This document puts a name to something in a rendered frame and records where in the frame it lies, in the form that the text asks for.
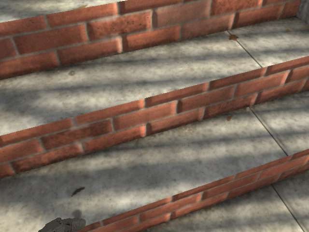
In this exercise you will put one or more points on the robot left hand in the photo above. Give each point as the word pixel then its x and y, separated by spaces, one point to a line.
pixel 64 225

